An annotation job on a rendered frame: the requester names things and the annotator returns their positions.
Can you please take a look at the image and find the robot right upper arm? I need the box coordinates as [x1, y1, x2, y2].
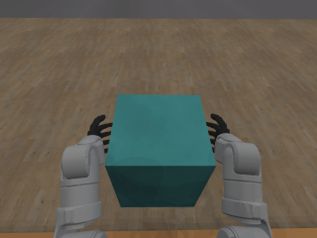
[216, 225, 269, 238]

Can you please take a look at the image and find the robot right forearm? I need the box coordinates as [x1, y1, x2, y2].
[214, 133, 273, 238]

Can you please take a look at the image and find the robot right hand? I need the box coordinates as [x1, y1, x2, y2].
[206, 113, 230, 153]

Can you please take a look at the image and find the carton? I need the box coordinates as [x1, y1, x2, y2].
[105, 94, 216, 207]

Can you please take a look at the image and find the robot left forearm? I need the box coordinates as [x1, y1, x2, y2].
[53, 135, 106, 238]

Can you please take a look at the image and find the robot left hand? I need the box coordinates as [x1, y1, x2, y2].
[87, 114, 113, 154]

